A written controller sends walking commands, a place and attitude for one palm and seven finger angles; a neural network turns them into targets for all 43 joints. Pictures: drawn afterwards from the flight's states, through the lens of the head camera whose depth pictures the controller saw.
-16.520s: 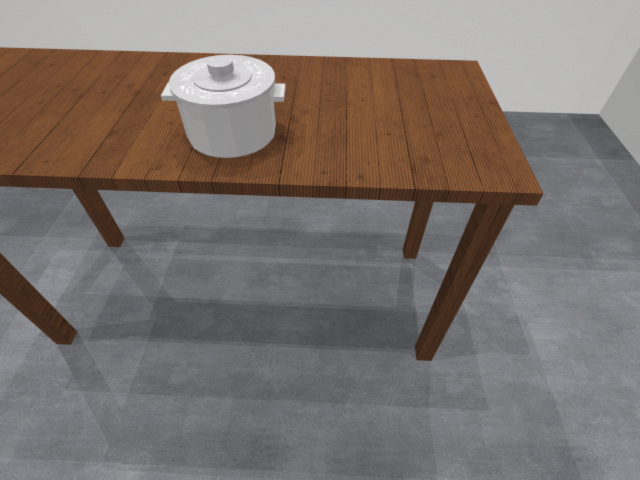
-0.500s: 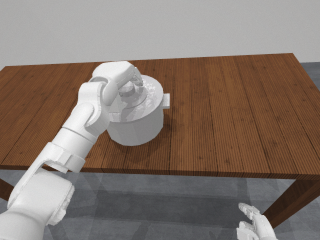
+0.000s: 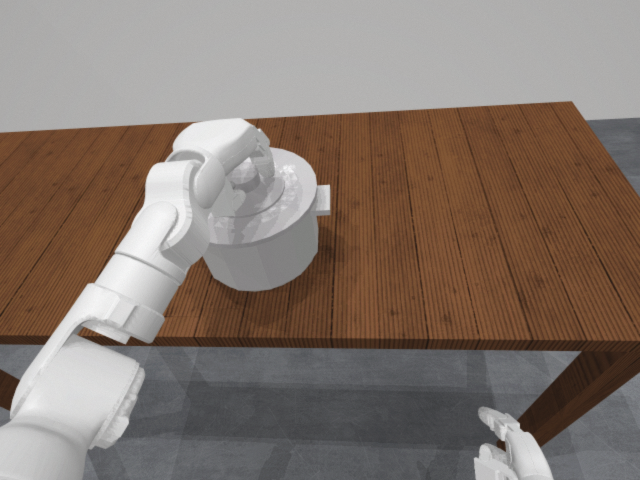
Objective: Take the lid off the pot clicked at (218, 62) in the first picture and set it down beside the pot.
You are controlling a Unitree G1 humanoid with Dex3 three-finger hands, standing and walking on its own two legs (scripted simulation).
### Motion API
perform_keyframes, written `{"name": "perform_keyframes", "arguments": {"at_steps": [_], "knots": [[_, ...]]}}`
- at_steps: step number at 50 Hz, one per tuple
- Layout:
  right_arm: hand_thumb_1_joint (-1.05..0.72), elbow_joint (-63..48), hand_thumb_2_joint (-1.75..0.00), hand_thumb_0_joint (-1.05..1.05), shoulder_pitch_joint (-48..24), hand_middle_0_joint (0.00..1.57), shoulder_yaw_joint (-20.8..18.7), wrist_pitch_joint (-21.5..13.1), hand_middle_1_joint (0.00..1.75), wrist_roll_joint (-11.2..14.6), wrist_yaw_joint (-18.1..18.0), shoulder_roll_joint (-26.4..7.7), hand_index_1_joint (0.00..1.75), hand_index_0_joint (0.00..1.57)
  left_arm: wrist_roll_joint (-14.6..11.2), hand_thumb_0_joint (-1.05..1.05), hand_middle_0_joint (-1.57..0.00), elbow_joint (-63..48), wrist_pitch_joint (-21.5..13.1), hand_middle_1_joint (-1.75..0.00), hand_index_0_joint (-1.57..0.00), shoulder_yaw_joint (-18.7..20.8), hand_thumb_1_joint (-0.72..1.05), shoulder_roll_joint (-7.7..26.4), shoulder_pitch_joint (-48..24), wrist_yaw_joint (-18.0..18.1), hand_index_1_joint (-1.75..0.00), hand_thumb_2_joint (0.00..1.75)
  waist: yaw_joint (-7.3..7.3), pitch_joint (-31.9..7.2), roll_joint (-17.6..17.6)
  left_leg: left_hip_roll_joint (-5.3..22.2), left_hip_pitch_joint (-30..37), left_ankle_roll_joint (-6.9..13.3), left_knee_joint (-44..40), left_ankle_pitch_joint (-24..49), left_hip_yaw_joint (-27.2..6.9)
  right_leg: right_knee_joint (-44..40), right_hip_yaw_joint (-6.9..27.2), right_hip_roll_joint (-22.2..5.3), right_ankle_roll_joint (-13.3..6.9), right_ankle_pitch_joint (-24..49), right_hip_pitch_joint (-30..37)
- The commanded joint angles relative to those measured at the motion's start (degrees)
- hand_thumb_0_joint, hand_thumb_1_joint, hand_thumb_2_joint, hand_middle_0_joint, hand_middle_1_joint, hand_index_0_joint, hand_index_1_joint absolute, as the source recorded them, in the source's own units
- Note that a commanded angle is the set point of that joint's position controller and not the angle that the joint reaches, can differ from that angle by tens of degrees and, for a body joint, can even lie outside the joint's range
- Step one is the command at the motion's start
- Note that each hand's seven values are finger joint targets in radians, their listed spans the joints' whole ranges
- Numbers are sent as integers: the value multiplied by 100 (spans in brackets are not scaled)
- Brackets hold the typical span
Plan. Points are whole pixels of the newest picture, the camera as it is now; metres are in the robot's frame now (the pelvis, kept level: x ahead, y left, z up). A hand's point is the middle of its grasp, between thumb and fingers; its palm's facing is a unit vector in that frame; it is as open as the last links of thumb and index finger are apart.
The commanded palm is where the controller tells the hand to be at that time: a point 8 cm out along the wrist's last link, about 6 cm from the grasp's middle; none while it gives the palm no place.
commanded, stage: close the fingers and squeeze the knob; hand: left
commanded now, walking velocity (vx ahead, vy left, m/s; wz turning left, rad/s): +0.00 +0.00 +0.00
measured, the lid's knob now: (241, 177) +0.46 +0.11 +0.15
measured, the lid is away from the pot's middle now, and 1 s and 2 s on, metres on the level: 0.00 0.01 0.01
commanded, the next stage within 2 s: lift the lid straight up in 0.38 s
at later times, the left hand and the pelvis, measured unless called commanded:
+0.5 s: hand (229, 186) +0.43 +0.12 +0.17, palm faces -0.18 -0.06 -0.98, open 7.5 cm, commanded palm +0.40 +0.13 +0.23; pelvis +0.00 +0.00 +0.00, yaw +0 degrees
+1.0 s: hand (228, 171) +0.42 +0.11 +0.19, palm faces -0.17 -0.02 -0.99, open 7.4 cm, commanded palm +0.40 +0.13 +0.27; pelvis +0.00 +0.01 +0.00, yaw +1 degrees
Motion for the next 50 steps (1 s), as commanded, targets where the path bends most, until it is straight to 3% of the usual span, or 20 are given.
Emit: {"name": "perform_keyframes", "arguments": {"at_steps": [1,5,7,9,10,14,15,18,19,22,24,30,33,34,35,41,45,47,49,50], "knots": [[-90,-917,-90,0,-643,20,-214,-250,30,33,-1,-526,30,20,148,0,-90,-860,-13,-57,-91,856,18,1253,-2537,214,-57,130,83,-2042,-944,-214,-190,280,-248,1843,34,-8,-254,375,-412,1783,1767],[-90,-1000,-90,0,-705,20,-206,-255,30,37,21,-518,30,20,117,0,-94,-1272,-62,-59,-94,902,24,1351,-2554,210,-59,130,122,-2318,-760,-235,-132,278,-274,1989,39,33,-217,370,-414,1885,1950],[-90,-949,-90,0,-682,20,-216,-247,30,49,24,-532,30,20,99,0,-95,-1022,-15,-60,-95,838,26,1230,-2372,205,-60,130,91,-2073,-912,-203,-181,274,-264,1905,48,-18,-242,373,-403,1870,1806],[-90,-959,-90,0,-708,20,-250,-235,30,40,19,-615,30,20,27,0,-96,-1137,-46,-60,-97,1145,28,1564,-2256,236,-60,131,114,-2075,-922,-197,-198,284,-248,1791,46,-27,-217,364,-414,1775,1830],[-90,-977,-90,0,-694,20,-198,-240,30,36,3,-530,30,20,100,0,-97,-1082,-33,-60,-97,852,29,1279,-2380,211,-60,131,100,-2122,-908,-227,-210,283,-292,1835,77,-27,-222,379,-393,1762,1857],[-90,-984,-90,0,-745,20,-247,-245,30,34,15,-600,30,20,48,0,-99,-1350,-61,-62,-99,1107,32,1544,-2400,244,-61,132,110,-2140,-776,-202,-122,281,-227,1916,32,3,-216,363,-434,1851,1815],[-90,-1018,-90,0,-727,20,-209,-256,30,37,23,-509,30,20,102,0,-99,-1373,-46,-62,-100,817,33,1248,-2473,210,-62,132,104,-2280,-681,-228,-74,279,-248,2097,51,31,-216,376,-419,1951,1885],[-90,-957,-90,0,-685,20,-203,-226,30,55,21,-556,30,20,84,0,-101,-1017,13,-63,-101,922,36,1323,-2203,214,-62,132,110,-2006,-939,-199,-227,263,-246,1912,72,-22,-229,380,-394,1895,1791],[-90,-946,-90,0,-692,20,-239,-211,30,40,22,-631,30,20,30,0,-101,-1199,-30,-63,-101,1181,37,1630,-2265,246,-62,132,115,-2069,-918,-184,-190,271,-243,1832,59,-38,-208,367,-412,1815,1813],[-90,-946,-90,0,-688,20,-209,-222,30,54,23,-537,30,20,95,0,-102,-1079,15,-64,-102,754,38,1146,-2422,225,-63,133,67,-1971,-855,-189,-159,263,-263,1926,33,-27,-267,389,-420,1811,1672],[-90,-950,-90,0,-732,20,-237,-217,30,44,28,-614,30,20,33,0,-102,-1107,1,-64,-102,1064,39,1465,-2219,254,-63,133,102,-2016,-859,-187,-154,270,-219,1875,22,-19,-236,383,-433,1798,1716],[-90,-992,-90,0,-722,20,-215,-299,30,32,23,-470,30,20,105,0,-103,-1891,-26,-64,-103,811,39,1387,-3268,242,-63,133,69,-2662,-511,-215,208,293,-218,2369,-18,50,-209,390,-434,2084,1951],[-90,-885,-90,0,-686,20,-205,-311,30,23,38,-497,30,20,104,0,-103,-1577,71,-64,-103,771,39,1313,-3227,217,-63,133,59,-2417,-591,-207,121,273,-232,2364,-65,17,-246,387,-444,2166,1852],[-90,-869,-90,0,-722,20,-255,-315,30,15,46,-569,30,20,24,0,-103,-1643,40,-64,-103,1060,39,1590,-3118,234,-63,133,70,-2454,-725,-191,146,287,-181,2317,-79,19,-244,386,-458,2160,1890],[-90,-931,-90,0,-722,20,-191,-350,30,12,42,-472,30,20,78,0,-103,-1748,31,-64,-103,864,39,1428,-3260,191,-63,133,104,-2650,-663,-232,143,291,-254,2400,-52,40,-228,389,-429,2195,2053],[-90,-840,-90,0,-732,20,-206,-406,30,8,35,-479,30,20,77,0,-103,-1557,65,-64,-103,857,40,1398,-3382,135,-63,133,81,-2379,-750,-220,156,293,-228,2385,-67,-1,-251,387,-443,2218,1871],[-90,-909,-90,0,-752,20,-200,-511,30,10,77,-407,30,20,9,0,-103,-2206,-30,-64,-103,832,40,1420,-3779,101,-63,133,113,-2872,-621,-224,424,291,-214,2873,-125,78,-228,386,-429,2447,2106],[-90,-796,-90,0,-734,20,-217,-477,30,9,98,-441,30,20,14,0,-103,-1726,61,-64,-103,717,40,1214,-3548,61,-63,133,77,-2470,-751,-206,310,270,-207,2660,-114,12,-282,387,-435,2335,1859],[-90,-690,-90,0,-695,20,-234,-389,30,0,74,-609,30,20,-35,0,-103,-1252,94,-64,-103,1119,40,1627,-3309,88,-63,133,82,-2099,-963,-199,86,268,-273,2136,-66,-83,-294,384,-449,2018,1731],[-90,-728,-90,0,-677,20,-151,-387,30,1,46,-514,30,20,77,0,-103,-1203,94,-64,-103,948,40,1510,-3567,65,-63,133,93,-2150,-1040,-239,-18,264,-372,2032,-16,-101,-277,391,-414,1900,1823]]}}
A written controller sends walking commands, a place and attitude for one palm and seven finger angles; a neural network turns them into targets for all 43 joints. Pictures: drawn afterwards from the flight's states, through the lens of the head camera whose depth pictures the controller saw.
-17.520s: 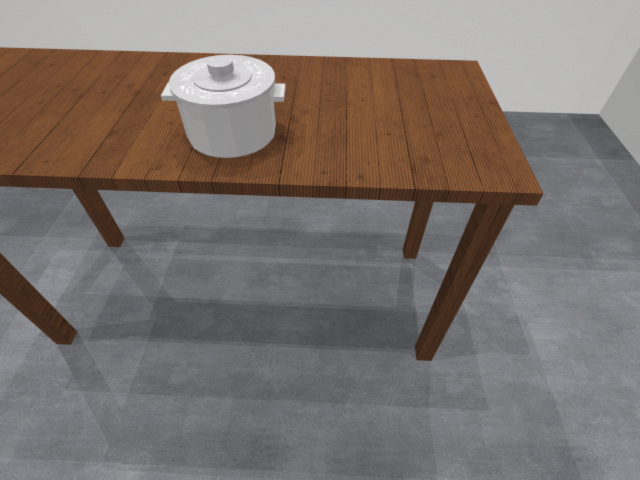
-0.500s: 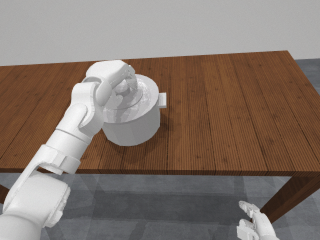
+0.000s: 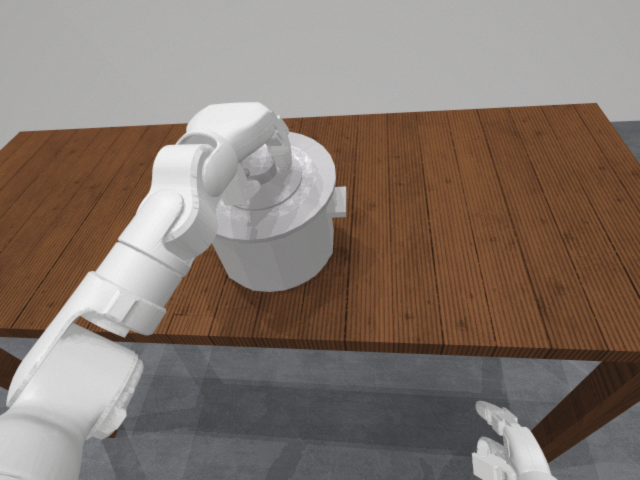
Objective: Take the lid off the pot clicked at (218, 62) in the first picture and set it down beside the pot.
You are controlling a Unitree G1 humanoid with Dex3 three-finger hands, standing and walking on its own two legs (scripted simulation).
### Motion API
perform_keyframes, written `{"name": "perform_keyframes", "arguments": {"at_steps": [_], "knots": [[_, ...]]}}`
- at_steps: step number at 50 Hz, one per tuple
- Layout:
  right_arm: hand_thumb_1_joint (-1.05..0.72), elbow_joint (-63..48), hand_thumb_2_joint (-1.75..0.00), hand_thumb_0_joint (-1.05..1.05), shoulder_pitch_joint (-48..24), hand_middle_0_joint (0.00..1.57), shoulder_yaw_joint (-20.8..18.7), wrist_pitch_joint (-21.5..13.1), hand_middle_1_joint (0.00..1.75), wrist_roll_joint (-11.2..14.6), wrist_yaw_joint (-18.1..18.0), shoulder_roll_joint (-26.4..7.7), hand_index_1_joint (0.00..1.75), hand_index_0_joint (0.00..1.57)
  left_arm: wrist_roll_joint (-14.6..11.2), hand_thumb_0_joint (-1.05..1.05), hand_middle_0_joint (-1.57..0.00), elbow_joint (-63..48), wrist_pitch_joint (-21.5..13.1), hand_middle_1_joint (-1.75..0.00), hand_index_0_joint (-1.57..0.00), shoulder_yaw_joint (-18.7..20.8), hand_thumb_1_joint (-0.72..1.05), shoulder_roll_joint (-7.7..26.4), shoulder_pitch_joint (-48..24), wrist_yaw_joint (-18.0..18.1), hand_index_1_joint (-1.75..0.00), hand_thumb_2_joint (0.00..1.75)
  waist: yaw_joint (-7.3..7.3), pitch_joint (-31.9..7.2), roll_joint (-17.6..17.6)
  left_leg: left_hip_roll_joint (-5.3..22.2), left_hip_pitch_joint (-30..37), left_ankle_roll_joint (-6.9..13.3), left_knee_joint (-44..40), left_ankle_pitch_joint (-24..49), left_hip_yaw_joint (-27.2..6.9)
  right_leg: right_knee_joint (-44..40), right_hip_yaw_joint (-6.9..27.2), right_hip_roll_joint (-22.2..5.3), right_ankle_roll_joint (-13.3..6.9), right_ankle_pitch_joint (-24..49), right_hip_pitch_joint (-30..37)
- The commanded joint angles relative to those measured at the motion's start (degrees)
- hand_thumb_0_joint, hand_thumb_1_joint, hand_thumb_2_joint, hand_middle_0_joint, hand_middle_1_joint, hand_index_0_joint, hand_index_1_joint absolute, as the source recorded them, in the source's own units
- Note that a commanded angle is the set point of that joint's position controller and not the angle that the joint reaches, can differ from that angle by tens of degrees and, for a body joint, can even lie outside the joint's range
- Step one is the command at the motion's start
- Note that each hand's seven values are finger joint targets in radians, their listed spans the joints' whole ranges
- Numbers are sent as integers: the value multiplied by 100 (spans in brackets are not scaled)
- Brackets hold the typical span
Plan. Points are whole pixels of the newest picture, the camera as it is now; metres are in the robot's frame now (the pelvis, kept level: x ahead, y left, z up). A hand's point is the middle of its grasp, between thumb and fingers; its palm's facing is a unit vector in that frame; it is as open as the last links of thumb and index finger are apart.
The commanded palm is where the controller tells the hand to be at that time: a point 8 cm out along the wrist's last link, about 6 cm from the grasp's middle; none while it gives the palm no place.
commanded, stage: lift the lid straight up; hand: left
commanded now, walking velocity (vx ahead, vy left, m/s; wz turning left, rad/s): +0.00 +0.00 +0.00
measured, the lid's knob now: (257, 167) +0.45 +0.09 +0.17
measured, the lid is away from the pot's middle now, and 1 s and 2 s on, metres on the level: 0.01 0.01 0.04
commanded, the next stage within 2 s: move the lid sideways beside the pot in 1.48 s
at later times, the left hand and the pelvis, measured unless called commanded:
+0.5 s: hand (241, 141) +0.43 +0.09 +0.23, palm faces -0.10 +0.01 -0.99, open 7.4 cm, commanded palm +0.40 +0.11 +0.31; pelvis -0.01 +0.00 +0.00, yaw +0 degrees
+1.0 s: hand (229, 104) +0.42 +0.09 +0.28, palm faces -0.02 +0.00 -1.00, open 7.4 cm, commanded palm +0.39 +0.11 +0.35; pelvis -0.01 +0.00 +0.00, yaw +0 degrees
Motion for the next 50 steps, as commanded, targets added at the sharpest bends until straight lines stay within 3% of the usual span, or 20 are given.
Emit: {"name": "perform_keyframes", "arguments": {"at_steps": [1,2,5,13,17,20,26,29,30,31,34,35,37,39,42,44,45,48,49,50], "knots": [[-90,-842,-90,0,-628,20,-144,-189,30,30,-63,-552,30,20,303,0,-103,-770,-2,-64,-103,1346,40,1514,-3509,382,-63,133,-43,-2117,-1136,-163,-124,219,-262,1903,32,51,-207,430,-473,1829,1636],[-90,-907,-90,0,-681,20,-128,-223,30,38,-53,-497,30,20,264,0,-103,-1066,-48,-64,-103,1116,40,1283,-3683,369,-63,133,-58,-2299,-957,-188,-8,221,-273,2066,3,88,-212,422,-482,1941,1691],[-90,-1001,-90,0,-746,20,-149,-304,30,3,-5,-446,30,20,275,0,-103,-1505,-133,-64,-103,1271,40,1498,-3765,371,-63,133,32,-2965,-683,-196,244,233,-174,2568,-12,195,-129,410,-485,2301,2068],[-90,-889,-90,0,-718,20,-126,-217,30,60,-63,-534,30,20,248,0,-103,-651,-34,-64,-103,1190,40,1350,-3706,309,-63,133,-43,-2039,-1051,-155,-106,209,-311,1803,35,10,-213,411,-477,1648,1517],[-90,-929,-90,0,-737,20,-130,-284,30,69,-76,-503,30,20,238,0,-103,-795,-86,-64,-103,1053,40,1285,-4137,327,-63,133,-65,-2340,-874,-165,55,212,-314,1770,-2,31,-196,417,-487,1530,1576],[-90,-954,-90,0,-687,20,-116,-363,30,48,-101,-504,30,20,269,0,-103,-1026,-124,-64,-103,1342,40,1713,-4459,363,-63,133,-18,-2801,-819,-200,141,240,-312,1928,-1,60,-119,412,-473,1704,1894],[-90,-881,-90,0,-623,20,-124,-431,30,40,-140,-552,30,20,316,0,-103,-617,-110,-64,-103,1483,40,1825,-4437,311,-63,133,2,-2548,-923,-168,11,232,-319,1884,23,35,-123,371,-477,1776,1818],[-90,-878,-90,0,-640,20,-167,-357,30,69,-105,-625,30,20,183,0,-103,-364,-89,-64,-103,1403,40,1622,-4106,259,-63,133,-44,-2217,-1089,-139,-40,227,-331,1748,45,-30,-144,367,-472,1635,1628],[-90,-953,-90,0,-634,20,-135,-372,30,67,-98,-556,30,20,248,0,-103,-540,-97,-64,-103,1365,40,1608,-4161,229,-63,133,15,-2437,-1149,-167,-56,238,-362,1817,77,-8,-110,367,-441,1696,1820],[-90,-942,-90,0,-656,20,-143,-351,30,60,-115,-600,30,20,319,0,-103,-257,-56,-64,-103,1522,40,1771,-4012,224,-63,133,38,-2245,-1259,-148,-188,250,-316,1748,75,-3,-112,355,-454,1686,1743],[-90,-1059,-90,0,-747,20,-181,-360,30,82,-62,-580,30,20,192,0,-103,-965,-120,-64,-103,1342,40,1589,-4267,193,-63,133,-24,-2560,-930,-165,96,262,-229,2022,62,49,-103,346,-476,1933,1809],[-90,-1085,-90,0,-691,20,-157,-379,30,70,-53,-529,30,20,277,0,-103,-1137,-123,-64,-103,1471,40,1801,-4359,184,-63,133,53,-2848,-891,-165,91,250,-296,2159,73,83,-68,352,-459,2016,2045],[-90,-1033,-90,0,-683,20,-151,-357,30,72,-78,-565,30,20,326,0,-103,-885,-55,-64,-103,1621,40,1980,-4300,158,-63,133,52,-2649,-1069,-152,-46,252,-277,2036,82,60,-74,347,-453,2003,1975],[-90,-1047,-90,0,-713,20,-170,-364,30,97,-60,-610,30,20,190,0,-103,-1069,-83,-64,-103,1590,40,1949,-4408,158,-63,133,-17,-2532,-946,-146,27,251,-252,2033,60,31,-102,346,-465,1970,1842],[-90,-972,-90,0,-609,20,-142,-390,30,93,-109,-565,30,20,289,0,-103,-656,-7,-64,-103,1492,40,1853,-4485,123,-63,133,-7,-2308,-1045,-138,-37,248,-300,1906,82,-11,-125,367,-456,1770,1663],[-90,-1012,-90,0,-691,20,-166,-394,30,95,-76,-629,30,20,172,0,-103,-1059,-77,-64,-103,1649,40,2045,-4556,143,-63,133,13,-2549,-871,-150,112,241,-247,2037,39,29,-112,355,-482,1882,1767],[-90,-1071,-90,0,-701,20,-121,-433,30,93,-73,-516,30,20,255,0,-103,-1233,-83,-64,-103,1388,40,1819,-4813,106,-63,133,16,-2774,-827,-181,139,235,-303,2125,77,56,-87,359,-462,1922,1896],[-90,-986,-90,0,-714,20,-126,-409,30,107,-57,-546,30,20,255,0,-103,-848,0,-64,-103,1283,40,1669,-4767,72,-63,133,-14,-2419,-886,-147,35,222,-308,1950,58,3,-142,360,-477,1762,1654],[-90,-948,-90,0,-685,20,-167,-390,30,107,-50,-631,30,20,152,0,-103,-725,-15,-64,-103,1427,40,1774,-4586,107,-63,133,-31,-2367,-894,-142,80,228,-272,1925,33,-30,-140,359,-489,1732,1603],[-90,-952,-90,0,-645,20,-113,-389,30,91,-63,-584,30,20,283,0,-103,-695,1,-64,-103,1509,40,1955,-4752,99,-63,133,21,-2450,-1001,-149,-49,207,-379,1852,61,-26,-122,364,-466,1640,1744]]}}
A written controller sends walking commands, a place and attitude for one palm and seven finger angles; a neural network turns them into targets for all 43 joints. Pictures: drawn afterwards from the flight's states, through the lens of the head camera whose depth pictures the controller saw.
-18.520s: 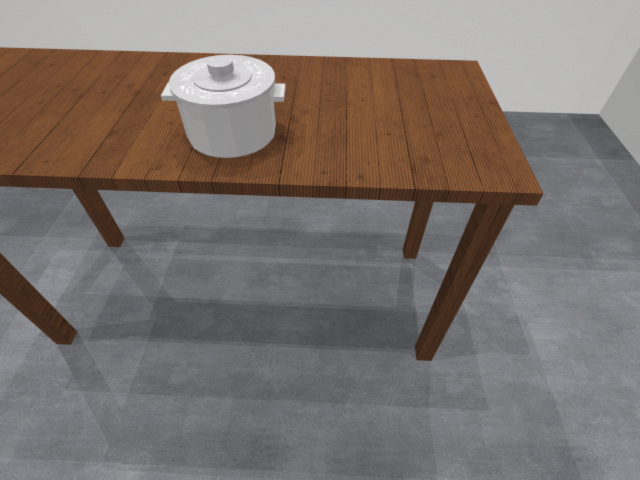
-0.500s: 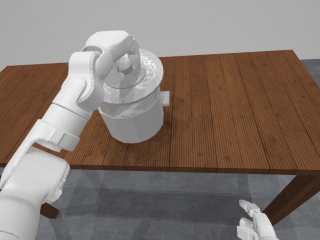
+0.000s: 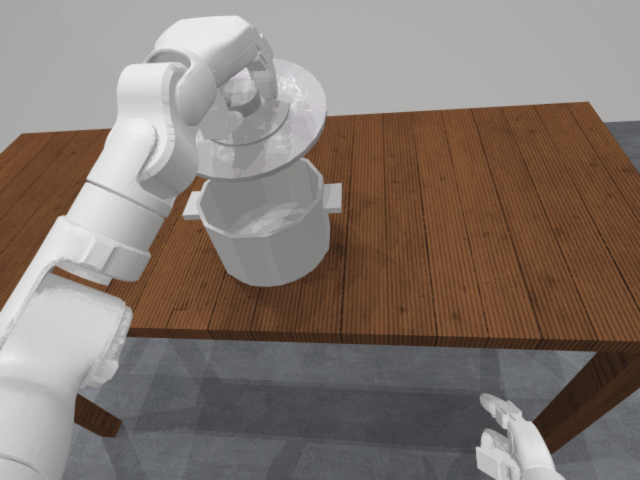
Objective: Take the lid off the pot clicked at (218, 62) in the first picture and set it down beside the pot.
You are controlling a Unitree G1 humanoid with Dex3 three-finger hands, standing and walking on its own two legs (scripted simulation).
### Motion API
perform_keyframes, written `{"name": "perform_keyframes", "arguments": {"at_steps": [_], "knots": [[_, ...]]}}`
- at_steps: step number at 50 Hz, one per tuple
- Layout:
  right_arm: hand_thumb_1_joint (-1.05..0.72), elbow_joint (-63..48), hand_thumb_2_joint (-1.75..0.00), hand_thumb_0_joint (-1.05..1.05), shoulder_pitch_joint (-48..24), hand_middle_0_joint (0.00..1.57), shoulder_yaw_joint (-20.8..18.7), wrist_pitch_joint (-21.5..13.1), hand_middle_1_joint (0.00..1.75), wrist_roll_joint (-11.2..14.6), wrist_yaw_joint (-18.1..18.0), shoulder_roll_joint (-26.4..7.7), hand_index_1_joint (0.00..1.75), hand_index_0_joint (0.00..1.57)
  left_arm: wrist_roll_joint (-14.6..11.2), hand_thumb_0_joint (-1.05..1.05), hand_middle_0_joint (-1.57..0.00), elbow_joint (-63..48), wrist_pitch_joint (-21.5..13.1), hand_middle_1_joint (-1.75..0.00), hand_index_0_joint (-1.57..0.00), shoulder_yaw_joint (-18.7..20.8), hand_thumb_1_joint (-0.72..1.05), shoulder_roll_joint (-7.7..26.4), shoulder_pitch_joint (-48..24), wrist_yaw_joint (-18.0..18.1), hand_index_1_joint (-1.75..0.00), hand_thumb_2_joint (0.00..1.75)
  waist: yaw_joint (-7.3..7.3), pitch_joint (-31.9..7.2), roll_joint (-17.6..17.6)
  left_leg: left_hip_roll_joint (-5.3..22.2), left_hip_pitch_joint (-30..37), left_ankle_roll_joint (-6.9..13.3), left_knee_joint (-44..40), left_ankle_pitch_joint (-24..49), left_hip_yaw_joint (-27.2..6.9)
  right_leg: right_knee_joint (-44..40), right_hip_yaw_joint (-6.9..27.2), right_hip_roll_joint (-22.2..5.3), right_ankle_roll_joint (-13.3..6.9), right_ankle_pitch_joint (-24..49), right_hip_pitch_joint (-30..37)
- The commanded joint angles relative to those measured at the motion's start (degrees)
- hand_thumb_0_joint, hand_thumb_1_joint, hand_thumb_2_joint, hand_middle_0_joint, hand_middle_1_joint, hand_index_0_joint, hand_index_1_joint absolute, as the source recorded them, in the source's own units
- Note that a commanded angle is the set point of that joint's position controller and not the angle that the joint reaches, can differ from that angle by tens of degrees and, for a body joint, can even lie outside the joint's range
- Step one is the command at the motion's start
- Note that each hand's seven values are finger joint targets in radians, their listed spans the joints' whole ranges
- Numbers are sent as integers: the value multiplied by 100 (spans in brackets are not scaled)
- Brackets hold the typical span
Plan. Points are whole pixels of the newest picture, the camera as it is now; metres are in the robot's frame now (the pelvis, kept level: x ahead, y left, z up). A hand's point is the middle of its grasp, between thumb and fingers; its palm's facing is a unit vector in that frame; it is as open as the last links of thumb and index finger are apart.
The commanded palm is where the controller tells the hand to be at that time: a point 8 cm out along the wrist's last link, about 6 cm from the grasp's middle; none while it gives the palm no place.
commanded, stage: lift the lid straight up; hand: left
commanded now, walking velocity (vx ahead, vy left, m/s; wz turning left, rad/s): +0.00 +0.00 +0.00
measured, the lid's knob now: (239, 97) +0.47 +0.09 +0.26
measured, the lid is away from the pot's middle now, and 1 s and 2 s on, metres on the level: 0.01 0.04 0.18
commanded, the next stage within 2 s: move the lid sideways beside the pot in 0.48 s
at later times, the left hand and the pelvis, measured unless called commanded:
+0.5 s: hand (221, 73) +0.44 +0.10 +0.31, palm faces +0.02 -0.01 -1.00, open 7.4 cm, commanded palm +0.41 +0.12 +0.37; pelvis +0.00 +0.00 +0.00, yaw +0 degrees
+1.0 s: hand (177, 82) +0.44 +0.14 +0.30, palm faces +0.01 +0.00 -1.00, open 7.4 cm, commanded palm +0.40 +0.17 +0.37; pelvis +0.00 +0.00 +0.00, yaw +0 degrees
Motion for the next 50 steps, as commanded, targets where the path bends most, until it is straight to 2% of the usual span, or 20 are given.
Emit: {"name": "perform_keyframes", "arguments": {"at_steps": [1,4,5,8,9,10,16,20,22,25,29,30,33,34,36,39,41,43,48,50], "knots": [[-90,-854,-90,0,-700,20,-151,-228,30,18,-15,-502,30,20,306,0,-103,-843,24,-64,-103,1255,40,1560,-3679,407,-63,133,-8,-2334,-1061,-132,-60,240,-242,1625,32,14,-181,349,-446,1492,1731],[-90,-867,-90,0,-743,20,-171,-224,30,48,5,-517,30,20,146,0,-103,-827,-11,-64,-103,1059,40,1296,-3663,413,-63,133,-69,-2306,-947,-138,61,250,-208,1614,0,-10,-206,341,-456,1416,1604],[-90,-874,-90,0,-653,20,-142,-243,30,29,5,-472,30,20,261,0,-103,-1066,-16,-64,-103,1130,40,1475,-3957,410,-63,133,-24,-2597,-855,-147,93,234,-286,1746,25,16,-168,351,-447,1507,1804],[-90,-876,-90,0,-737,20,-121,-248,30,32,-20,-453,30,20,305,0,-103,-896,39,-64,-103,1009,40,1344,-4052,379,-63,133,-41,-2465,-917,-143,33,236,-262,1720,19,29,-191,337,-457,1524,1714],[-90,-857,-90,0,-706,20,-168,-246,30,32,10,-523,30,20,154,0,-103,-915,-3,-64,-103,1105,40,1386,-3912,405,-63,133,-54,-2508,-869,-143,121,248,-215,1729,-16,0,-185,324,-463,1549,1723],[-90,-885,-90,0,-666,20,-128,-267,30,29,4,-464,30,20,276,0,-103,-995,5,-64,-103,1208,40,1592,-4099,396,-63,133,5,-2714,-933,-153,54,234,-302,1770,13,23,-153,341,-443,1541,1918],[-90,-842,-90,0,-645,20,-138,-254,30,16,-47,-517,30,20,376,0,-103,-491,79,-64,-103,1263,40,1623,-4019,344,-63,133,10,-2339,-1096,-110,-103,239,-299,1606,31,-19,-169,320,-450,1426,1733],[-90,-960,-90,0,-700,20,-137,-206,30,46,34,-473,30,20,318,0,-103,-877,63,-64,-103,1077,40,1372,-3825,278,-63,133,24,-2722,-960,-139,29,237,-279,1945,60,47,-142,322,-448,1721,1951],[-90,-917,-90,0,-672,20,-145,-173,30,72,31,-483,30,20,295,0,-103,-661,129,-64,-103,878,40,1116,-3848,252,-63,133,-55,-2337,-1108,-111,-14,248,-277,1773,40,-15,-214,342,-448,1551,1658],[-90,-970,-90,0,-631,20,-135,-219,30,38,12,-501,30,20,332,0,-103,-1097,81,-64,-103,1293,40,1698,-4099,308,-63,133,37,-2754,-939,-150,37,256,-308,1855,18,13,-141,342,-446,1593,1951],[-90,-948,-90,0,-665,20,-178,-278,30,39,27,-518,30,20,186,0,-103,-1288,48,-64,-103,1233,40,1566,-4150,316,-63,133,-15,-2785,-756,-143,248,275,-159,2156,-43,48,-167,328,-480,1878,1873],[-90,-918,-90,0,-563,20,-146,-300,30,10,6,-478,30,20,358,0,-103,-1251,79,-64,-103,1554,40,1998,-4247,354,-63,133,93,-2981,-864,-137,150,253,-245,2172,7,67,-124,343,-463,1865,2096],[-90,-849,-90,0,-569,20,-112,-237,30,12,-30,-518,30,20,397,0,-103,-773,155,-64,-103,1412,40,1842,-4117,339,-63,133,53,-2434,-1035,-107,-77,219,-300,1918,37,9,-183,322,-459,1723,1826],[-90,-844,-90,0,-577,20,-155,-214,30,26,-9,-589,30,20,281,0,-103,-668,112,-64,-103,1458,40,1810,-3781,369,-63,133,38,-2396,-1015,-105,-22,224,-249,1961,15,1,-180,322,-473,1730,1784],[-90,-922,-90,0,-633,20,-136,-208,30,4,-29,-530,30,20,451,0,-103,-836,134,-64,-103,1581,40,2012,-3776,352,-63,133,129,-2604,-1055,-101,-87,232,-248,2040,57,62,-129,308,-470,1843,1983],[-90,-948,-90,0,-657,20,-161,-104,30,48,13,-582,30,20,331,0,-103,-722,148,-64,-103,1350,40,1651,-3347,297,-63,133,41,-2418,-1042,-87,-54,237,-224,2006,80,3,-155,302,-455,1820,1827],[-90,-955,-90,0,-639,20,-144,-79,30,24,-37,-580,30,20,520,0,-103,-590,208,-64,-103,1552,40,2016,-3459,268,-63,133,82,-2418,-1226,-74,-191,250,-260,1838,131,-20,-106,306,-428,1686,1898],[-90,-1006,-90,0,-662,20,-119,-82,30,51,-61,-547,30,20,521,0,-103,-760,206,-64,-103,1491,40,2017,-3561,226,-63,133,64,-2466,-1159,-100,-156,262,-272,1778,124,-37,-113,309,-418,1597,1867],[-90,-1058,-90,0,-636,20,-131,-214,30,64,-90,-509,30,20,505,0,-103,-1306,140,-64,-103,1579,40,2235,-3914,111,-63,133,51,-2880,-736,-151,116,293,-194,2122,49,6,-94,309,-429,1893,2028],[-90,-1028,-90,0,-524,20,-129,-261,30,49,-100,-535,30,20,519,0,-103,-1334,103,-64,-103,1822,40,2569,-3887,79,-63,133,75,-2992,-660,-168,138,291,-216,2213,50,4,-66,329,-428,1909,2126]]}}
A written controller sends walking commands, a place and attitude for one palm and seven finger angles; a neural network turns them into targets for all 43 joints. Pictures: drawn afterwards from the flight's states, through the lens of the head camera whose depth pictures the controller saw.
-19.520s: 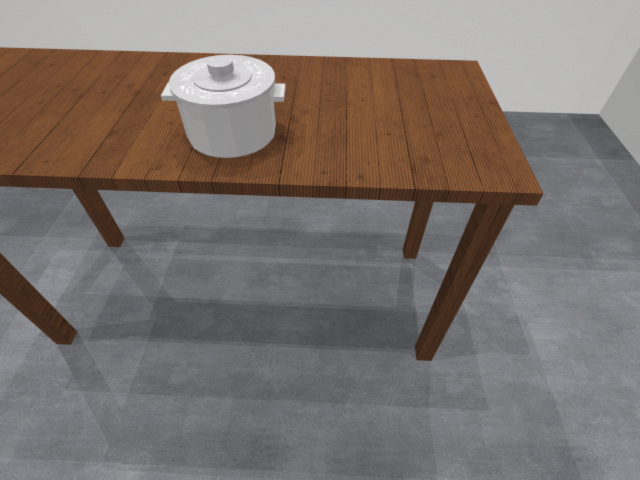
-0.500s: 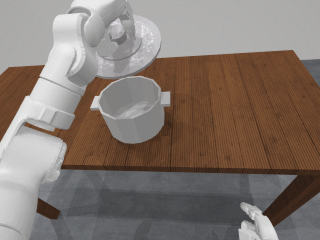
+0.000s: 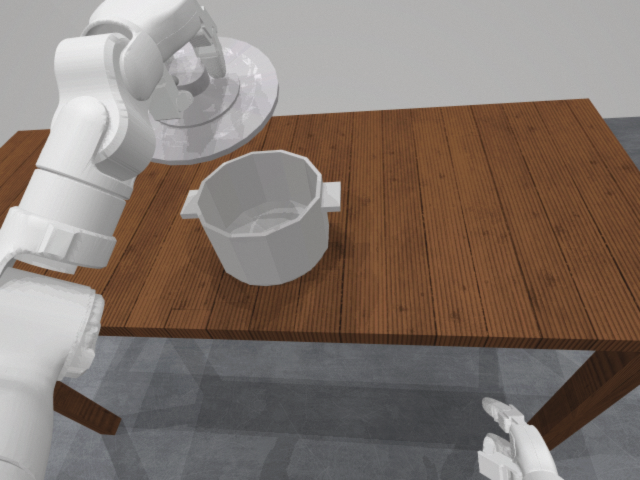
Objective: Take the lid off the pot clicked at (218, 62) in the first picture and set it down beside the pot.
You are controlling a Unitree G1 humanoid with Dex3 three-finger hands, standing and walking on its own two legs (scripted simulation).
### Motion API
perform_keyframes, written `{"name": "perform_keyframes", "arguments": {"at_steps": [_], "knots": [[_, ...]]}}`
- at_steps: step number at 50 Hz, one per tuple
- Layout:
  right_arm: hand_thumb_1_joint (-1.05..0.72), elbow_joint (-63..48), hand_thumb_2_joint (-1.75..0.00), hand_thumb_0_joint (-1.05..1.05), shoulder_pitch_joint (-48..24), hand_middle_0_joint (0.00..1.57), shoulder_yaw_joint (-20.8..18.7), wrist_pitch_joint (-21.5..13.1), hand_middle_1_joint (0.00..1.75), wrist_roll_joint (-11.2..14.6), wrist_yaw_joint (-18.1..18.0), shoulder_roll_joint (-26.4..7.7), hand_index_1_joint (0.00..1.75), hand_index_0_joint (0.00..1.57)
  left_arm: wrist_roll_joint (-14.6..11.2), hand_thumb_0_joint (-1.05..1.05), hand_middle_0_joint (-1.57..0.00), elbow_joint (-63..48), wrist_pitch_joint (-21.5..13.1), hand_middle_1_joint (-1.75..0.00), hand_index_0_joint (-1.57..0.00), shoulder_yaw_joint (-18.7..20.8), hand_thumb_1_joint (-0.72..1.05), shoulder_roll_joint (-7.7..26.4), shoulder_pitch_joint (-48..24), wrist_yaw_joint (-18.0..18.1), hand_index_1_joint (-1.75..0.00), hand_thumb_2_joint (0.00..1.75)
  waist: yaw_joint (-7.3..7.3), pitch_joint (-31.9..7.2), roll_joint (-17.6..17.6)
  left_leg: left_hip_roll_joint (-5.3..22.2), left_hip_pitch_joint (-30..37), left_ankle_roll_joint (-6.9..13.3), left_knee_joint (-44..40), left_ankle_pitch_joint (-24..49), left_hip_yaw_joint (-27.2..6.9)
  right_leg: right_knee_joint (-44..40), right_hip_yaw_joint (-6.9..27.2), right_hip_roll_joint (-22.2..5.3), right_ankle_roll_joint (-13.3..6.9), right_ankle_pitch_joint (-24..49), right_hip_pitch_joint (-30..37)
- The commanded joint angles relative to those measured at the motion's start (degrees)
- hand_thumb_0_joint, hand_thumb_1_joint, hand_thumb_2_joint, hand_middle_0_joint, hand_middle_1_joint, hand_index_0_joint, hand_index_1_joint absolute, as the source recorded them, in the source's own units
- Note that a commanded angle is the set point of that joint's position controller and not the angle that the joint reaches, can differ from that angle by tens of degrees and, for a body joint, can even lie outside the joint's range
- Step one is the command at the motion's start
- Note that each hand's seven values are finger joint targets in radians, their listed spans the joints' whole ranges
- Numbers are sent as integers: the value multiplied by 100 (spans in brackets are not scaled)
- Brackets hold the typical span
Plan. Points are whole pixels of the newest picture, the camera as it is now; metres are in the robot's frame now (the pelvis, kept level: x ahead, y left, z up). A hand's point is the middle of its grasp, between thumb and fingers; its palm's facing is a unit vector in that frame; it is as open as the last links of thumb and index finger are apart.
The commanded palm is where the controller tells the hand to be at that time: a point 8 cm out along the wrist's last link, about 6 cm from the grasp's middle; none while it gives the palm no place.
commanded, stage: move the lid sideways beside the pot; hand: left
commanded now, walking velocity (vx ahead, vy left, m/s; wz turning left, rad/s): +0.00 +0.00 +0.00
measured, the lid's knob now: (186, 76) +0.47 +0.15 +0.29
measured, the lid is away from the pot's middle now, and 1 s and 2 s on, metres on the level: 0.04 0.18 0.24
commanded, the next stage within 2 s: lower the lid onto the table in 1.64 s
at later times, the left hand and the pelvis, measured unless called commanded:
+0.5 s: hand (108, 85) +0.43 +0.21 +0.31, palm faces -0.06 +0.00 -1.00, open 7.4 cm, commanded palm +0.40 +0.23 +0.37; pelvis +0.00 +0.01 +0.00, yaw +1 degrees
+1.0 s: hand (61, 93) +0.44 +0.28 +0.30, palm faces -0.09 -0.01 -1.00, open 7.4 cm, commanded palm +0.41 +0.28 +0.37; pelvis +0.01 +0.01 +0.00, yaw +1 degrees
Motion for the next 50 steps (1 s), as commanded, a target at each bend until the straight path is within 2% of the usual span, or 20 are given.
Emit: {"name": "perform_keyframes", "arguments": {"at_steps": [1,3,5,10,11,12,15,16,18,20,23,27,30,32,35,38,40,44,48,50], "knots": [[-90,-859,-90,0,-636,20,-202,-334,30,18,-61,-511,30,20,307,0,-103,-943,-32,-64,-103,1351,40,1992,-3626,312,-63,133,17,-2556,-849,-161,58,290,-107,1922,38,56,-128,294,-422,1681,1966],[-90,-828,-90,0,-566,20,-197,-292,30,51,-60,-553,30,20,261,0,-103,-827,-55,-64,-103,1301,40,1984,-3514,213,-63,133,1,-2285,-940,-148,-20,283,-182,1789,21,-23,-155,301,-410,1546,1835],[-90,-924,-90,0,-597,20,-197,-327,30,76,-35,-521,30,20,218,0,-103,-1208,-150,-64,-103,1185,40,1881,-3592,174,-63,133,8,-2559,-699,-182,137,278,-196,1981,-3,23,-156,320,-420,1576,1918],[-90,-877,-90,0,-541,20,-214,-274,30,83,-18,-556,30,20,214,0,-103,-946,-176,-64,-103,1100,40,1838,-3348,81,-63,133,-39,-2392,-657,-166,167,276,-191,1918,-22,-45,-212,359,-427,1406,1732],[-90,-813,-90,0,-599,20,-209,-250,30,91,-47,-586,30,20,272,0,-103,-637,-160,-64,-103,993,40,1773,-3529,65,-63,133,-118,-2014,-717,-137,72,268,-189,1636,-47,-96,-279,355,-441,1159,1446],[-90,-790,-90,0,-547,20,-215,-246,30,106,-60,-575,30,20,238,0,-103,-632,-176,-64,-103,933,40,1729,-3555,58,-63,133,-127,-2012,-696,-150,129,280,-213,1566,-43,-119,-278,376,-432,1053,1399],[-90,-841,-90,0,-467,20,-206,-327,30,72,-85,-579,30,20,282,0,-103,-905,-285,-64,-103,1237,40,2193,-3772,126,-63,133,-50,-2544,-493,-203,216,286,-232,1703,-80,-73,-203,384,-447,1101,1715],[-90,-791,-90,0,-515,20,-214,-313,30,56,-112,-606,30,20,346,0,-103,-644,-277,-64,-103,1312,40,2296,-3838,117,-63,133,-71,-2327,-464,-178,147,287,-190,1573,-89,-93,-231,356,-466,1039,1587],[-90,-799,-90,0,-487,20,-207,-344,30,56,-125,-578,30,20,300,0,-103,-797,-346,-64,-103,1304,40,2300,-4009,112,-63,133,-62,-2490,-385,-194,225,285,-204,1755,-120,-76,-229,358,-468,1193,1692],[-90,-786,-90,0,-360,20,-207,-351,30,41,-110,-621,30,20,339,0,-103,-653,-411,-64,-103,1542,40,2638,-3825,126,-63,133,-14,-2648,-462,-195,135,273,-256,1774,-106,-84,-175,363,-451,1219,1895],[-90,-736,-90,0,-345,20,-221,-287,30,62,-122,-641,30,20,350,0,-103,-170,-412,-64,-103,1342,40,2383,-3725,41,-63,133,-77,-2201,-639,-161,35,285,-243,1687,-117,-147,-250,346,-452,1194,1642],[-90,-770,-90,0,-312,20,-248,-214,30,86,-97,-660,30,20,361,0,-103,-121,-482,-64,-103,1223,40,2280,-3578,1,-63,133,-104,-2237,-663,-153,74,290,-250,1712,-98,-158,-263,363,-449,1183,1632],[-90,-866,-90,0,-284,20,-262,-228,30,55,-77,-661,30,20,397,0,-103,-553,-557,-64,-103,1530,40,2648,-3507,36,-63,133,-13,-2718,-431,-182,228,312,-176,2127,-82,-81,-193,367,-461,1458,1889],[-90,-770,-90,0,-214,20,-253,-145,30,80,-100,-695,30,20,430,0,-103,-136,-520,-64,-103,1428,40,2567,-3499,-25,-63,133,-108,-2359,-606,-152,115,305,-175,2040,-78,-133,-272,365,-455,1467,1709],[-90,-840,-90,0,-135,20,-271,-159,30,49,-90,-734,30,20,459,0,-103,-433,-611,-64,-103,1838,40,3134,-3479,8,-63,133,-6,-2692,-502,-188,101,322,-155,2208,-79,-78,-176,363,-451,1633,2015],[-90,-795,-90,0,-137,20,-281,-112,30,81,-121,-727,30,20,435,0,-103,-165,-609,-64,-103,1654,40,2913,-3522,-61,-63,133,-99,-2339,-493,-155,115,327,-128,2172,-88,-151,-239,348,-456,1629,1763],[-90,-824,-90,0,-57,20,-295,-106,30,66,-93,-764,30,20,450,0,-103,-357,-673,-64,-103,1878,40,3237,-3396,-43,-63,133,-34,-2658,-480,-176,148,323,-102,2385,-93,-87,-185,367,-443,1784,2002],[-90,-807,-90,0,-97,20,-329,-109,30,85,-92,-806,30,20,322,0,-103,-503,-750,-64,-103,1725,40,3073,-3372,-36,-63,133,-132,-2580,-79,-143,419,322,1,2662,-156,-153,-237,364,-471,1791,1722],[-90,-708,-90,0,-23,20,-287,-5,30,112,-140,-794,30,20,447,0,-103,24,-708,-64,-103,1675,40,3101,-3408,-103,-63,133,-170,-2205,-434,-139,162,313,-119,2211,-125,-232,-318,397,-460,1558,1614],[-90,-747,-90,0,32,20,-292,-15,30,100,-133,-800,30,20,464,0,-103,-199,-780,-64,-103,1798,40,3315,-3456,-61,-63,133,-131,-2585,-323,-168,251,320,-111,2400,-110,-180,-257,415,-449,1658,1830]]}}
